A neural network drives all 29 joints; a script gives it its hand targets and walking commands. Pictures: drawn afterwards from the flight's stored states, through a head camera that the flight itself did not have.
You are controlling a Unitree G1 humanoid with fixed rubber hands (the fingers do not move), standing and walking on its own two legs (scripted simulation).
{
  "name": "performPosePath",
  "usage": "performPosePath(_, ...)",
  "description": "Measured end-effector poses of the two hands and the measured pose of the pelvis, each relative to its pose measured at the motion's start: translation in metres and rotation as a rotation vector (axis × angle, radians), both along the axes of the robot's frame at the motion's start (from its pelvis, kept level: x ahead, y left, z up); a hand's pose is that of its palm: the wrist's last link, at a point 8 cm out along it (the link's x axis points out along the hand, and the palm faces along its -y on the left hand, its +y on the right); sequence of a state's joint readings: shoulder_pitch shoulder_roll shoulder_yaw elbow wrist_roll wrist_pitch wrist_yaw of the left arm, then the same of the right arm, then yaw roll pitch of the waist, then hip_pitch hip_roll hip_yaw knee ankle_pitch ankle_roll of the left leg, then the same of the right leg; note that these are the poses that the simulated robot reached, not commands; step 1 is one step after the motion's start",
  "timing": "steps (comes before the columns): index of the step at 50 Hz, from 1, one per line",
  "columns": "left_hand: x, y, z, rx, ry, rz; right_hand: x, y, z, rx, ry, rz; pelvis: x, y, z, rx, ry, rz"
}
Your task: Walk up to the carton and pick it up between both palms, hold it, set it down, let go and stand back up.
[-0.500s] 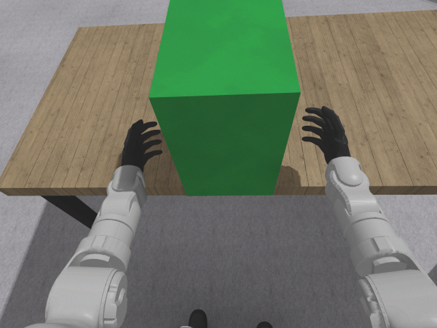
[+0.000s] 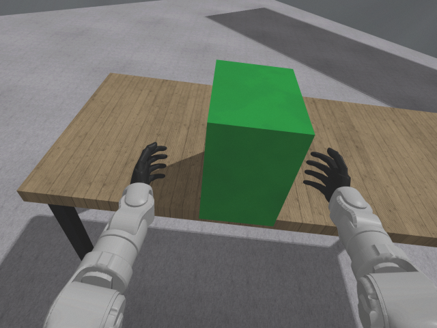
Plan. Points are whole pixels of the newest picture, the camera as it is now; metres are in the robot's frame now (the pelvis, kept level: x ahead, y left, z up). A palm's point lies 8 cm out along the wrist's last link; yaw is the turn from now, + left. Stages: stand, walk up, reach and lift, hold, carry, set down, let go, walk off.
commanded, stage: set down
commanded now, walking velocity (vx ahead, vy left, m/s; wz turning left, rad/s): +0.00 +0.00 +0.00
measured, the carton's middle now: (245, 144) +0.54 -0.02 +0.06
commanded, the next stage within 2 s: none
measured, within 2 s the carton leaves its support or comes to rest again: neither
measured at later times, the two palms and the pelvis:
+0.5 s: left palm (150, 221) +0.30 +0.16 +0.05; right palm (364, 263) +0.28 -0.25 +0.03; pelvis +0.04 -0.02 +0.01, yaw -2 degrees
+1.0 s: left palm (135, 260) +0.24 +0.17 +0.02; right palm (366, 284) +0.24 -0.24 +0.02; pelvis +0.05 -0.03 +0.01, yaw -1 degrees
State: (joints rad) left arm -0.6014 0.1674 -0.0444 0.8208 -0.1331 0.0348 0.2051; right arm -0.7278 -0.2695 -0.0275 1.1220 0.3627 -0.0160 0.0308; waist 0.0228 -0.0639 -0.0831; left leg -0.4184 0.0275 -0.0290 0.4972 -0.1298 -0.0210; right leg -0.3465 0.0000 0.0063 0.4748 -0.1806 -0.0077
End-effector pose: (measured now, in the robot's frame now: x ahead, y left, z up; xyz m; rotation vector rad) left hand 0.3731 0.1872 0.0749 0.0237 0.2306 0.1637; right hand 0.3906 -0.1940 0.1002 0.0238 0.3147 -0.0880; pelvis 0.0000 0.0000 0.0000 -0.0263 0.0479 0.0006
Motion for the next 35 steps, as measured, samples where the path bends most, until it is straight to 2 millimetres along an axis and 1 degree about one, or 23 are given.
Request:
performPosePath(2,-0.014,0.004,-0.011,0.010,0.022,0.012,-0.009,-0.006,-0.012,-0.013,0.010,0.009,0.004,0.001,0.002,-0.003,-0.019,0.007)
performPosePath(5,-0.034,0.009,-0.036,0.004,0.108,0.027,-0.026,-0.019,-0.035,-0.039,0.056,0.013,0.008,0.000,0.004,0.000,-0.034,0.015)
performPosePath(8,-0.051,0.006,-0.053,-0.005,0.154,0.013,-0.045,-0.034,-0.050,-0.049,0.054,-0.003,0.012,-0.001,0.005,0.002,-0.038,0.018)
performPosePath(10,-0.061,0.000,-0.056,-0.007,0.141,-0.015,-0.059,-0.041,-0.055,-0.051,0.026,-0.008,0.015,-0.003,0.006,0.004,-0.039,0.011)
performPosePath(13,-0.070,-0.010,-0.055,-0.011,0.124,-0.048,-0.079,-0.050,-0.064,-0.042,0.009,-0.012,0.020,-0.005,0.007,0.006,-0.037,-0.005)
performPosePath(17,-0.073,-0.021,-0.049,-0.004,0.123,-0.060,-0.099,-0.055,-0.077,-0.010,0.024,-0.016,0.025,-0.009,0.009,0.014,-0.039,-0.023)
performPosePath(19,-0.071,-0.026,-0.042,-0.001,0.111,-0.065,-0.104,-0.057,-0.079,0.005,0.011,-0.026,0.028,-0.011,0.009,0.020,-0.039,-0.026)
performPosePath(21,-0.069,-0.029,-0.034,0.002,0.096,-0.073,-0.109,-0.056,-0.076,0.019,-0.017,-0.030,0.031,-0.014,0.010,0.025,-0.050,-0.029)
performPosePath(25,-0.070,-0.030,-0.026,0.006,0.079,-0.072,-0.114,-0.053,-0.072,0.020,-0.058,-0.014,0.039,-0.019,0.012,0.032,-0.072,-0.039)
performPosePath(27,-0.075,-0.026,-0.028,-0.003,0.085,-0.055,-0.117,-0.050,-0.069,0.012,-0.068,-0.009,0.043,-0.022,0.013,0.035,-0.086,-0.041)
performPosePath(29,-0.082,-0.020,-0.035,-0.009,0.105,-0.032,-0.119,-0.047,-0.067,0.001,-0.070,-0.005,0.046,-0.025,0.013,0.037,-0.102,-0.039)
performPosePath(35,-0.118,0.000,-0.053,-0.023,0.147,0.044,-0.128,-0.041,-0.063,-0.021,-0.043,0.008,0.054,-0.033,0.013,0.040,-0.134,-0.026)
